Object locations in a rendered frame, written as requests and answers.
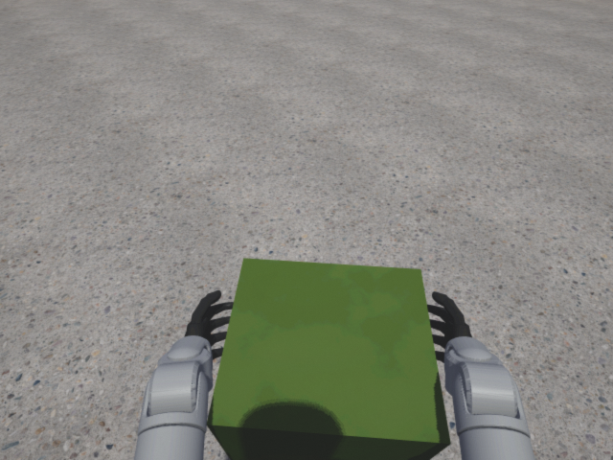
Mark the right robot forearm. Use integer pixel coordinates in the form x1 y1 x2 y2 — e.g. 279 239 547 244
444 336 535 460

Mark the left robot forearm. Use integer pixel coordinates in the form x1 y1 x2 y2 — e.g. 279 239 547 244
134 335 213 460

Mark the left robot hand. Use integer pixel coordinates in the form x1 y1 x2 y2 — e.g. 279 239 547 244
184 290 234 360

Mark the carton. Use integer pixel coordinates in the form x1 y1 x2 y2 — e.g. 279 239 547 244
207 258 451 460

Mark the right robot hand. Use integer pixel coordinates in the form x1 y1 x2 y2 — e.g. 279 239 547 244
427 291 472 363

